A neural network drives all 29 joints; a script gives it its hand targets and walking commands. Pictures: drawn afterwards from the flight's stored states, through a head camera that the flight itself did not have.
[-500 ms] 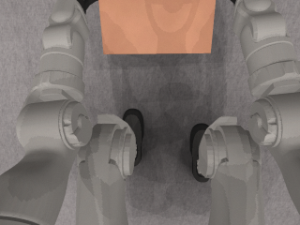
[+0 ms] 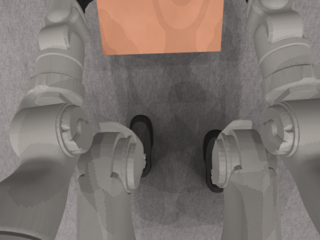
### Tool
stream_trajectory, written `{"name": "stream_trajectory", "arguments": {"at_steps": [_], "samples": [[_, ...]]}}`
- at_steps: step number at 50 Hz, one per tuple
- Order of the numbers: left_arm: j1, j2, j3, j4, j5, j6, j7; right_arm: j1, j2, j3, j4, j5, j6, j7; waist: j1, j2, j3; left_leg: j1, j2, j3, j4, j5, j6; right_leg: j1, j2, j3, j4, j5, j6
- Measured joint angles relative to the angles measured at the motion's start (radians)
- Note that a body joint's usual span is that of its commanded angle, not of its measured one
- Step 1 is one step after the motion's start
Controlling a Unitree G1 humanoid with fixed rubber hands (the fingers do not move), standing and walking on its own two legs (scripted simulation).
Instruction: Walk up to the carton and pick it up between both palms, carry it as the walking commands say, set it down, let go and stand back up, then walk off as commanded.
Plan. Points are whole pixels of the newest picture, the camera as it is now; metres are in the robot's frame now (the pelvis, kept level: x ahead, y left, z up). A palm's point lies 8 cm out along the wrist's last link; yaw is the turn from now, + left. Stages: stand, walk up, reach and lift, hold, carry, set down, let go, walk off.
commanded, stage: set down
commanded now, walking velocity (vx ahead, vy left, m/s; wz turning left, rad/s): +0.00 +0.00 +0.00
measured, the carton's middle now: out of the picture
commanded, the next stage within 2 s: none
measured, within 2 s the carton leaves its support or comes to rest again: neither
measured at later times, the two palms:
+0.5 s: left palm (73, 2) +0.54 +0.21 -0.18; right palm out of the picture +0.55 -0.12 -0.19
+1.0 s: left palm (77, 13) +0.52 +0.20 -0.19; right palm out of the picture +0.54 -0.15 -0.20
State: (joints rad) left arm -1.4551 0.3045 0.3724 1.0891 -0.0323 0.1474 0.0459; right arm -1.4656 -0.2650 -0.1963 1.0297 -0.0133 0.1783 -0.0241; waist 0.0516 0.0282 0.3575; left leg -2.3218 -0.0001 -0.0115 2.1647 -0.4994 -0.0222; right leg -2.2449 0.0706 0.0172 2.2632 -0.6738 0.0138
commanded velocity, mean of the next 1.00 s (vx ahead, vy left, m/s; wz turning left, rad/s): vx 0.00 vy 0.00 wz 0.00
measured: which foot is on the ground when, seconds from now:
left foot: down 0.00-1.00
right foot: down 0.00-1.00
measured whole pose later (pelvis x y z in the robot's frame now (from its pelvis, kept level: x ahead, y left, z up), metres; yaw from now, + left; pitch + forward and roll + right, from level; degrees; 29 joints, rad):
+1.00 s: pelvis +0.00 +0.00 +0.00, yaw +0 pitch +36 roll +2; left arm -1.48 0.33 0.26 1.25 -0.16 0.01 0.09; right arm -1.47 -0.38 -0.02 1.14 0.13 0.07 -0.08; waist 0.05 0.03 0.42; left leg -2.29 0.00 -0.01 2.17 -0.50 -0.03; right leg -2.22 0.07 0.02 2.27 -0.67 0.01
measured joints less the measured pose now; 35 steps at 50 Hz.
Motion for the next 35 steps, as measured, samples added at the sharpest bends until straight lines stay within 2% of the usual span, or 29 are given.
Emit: {"name": "stream_trajectory", "arguments": {"at_steps": [22, 35], "samples": [[0.007, 0.025, -0.02, 0.031, -0.031, -0.022, -0.007, -0.007, 0.024, -0.033, -0.008, -0.046, -0.018, 0.016, -0.009, 0.007, 0.022, 0.007, -0.003, 0.006, 0.019, -0.021, -0.001, 0.011, -0.003, 0.006, 0.023, -0.027, 0.0], [-0.005, 0.02, -0.038, 0.068, -0.038, -0.049, 0.003, -0.004, 0.007, -0.015, 0.017, -0.032, -0.047, 0.011, -0.006, 0.008, 0.033, 0.013, -0.003, 0.006, 0.026, -0.019, -0.003, 0.016, -0.002, 0.006, 0.03, -0.025, 0.002]]}}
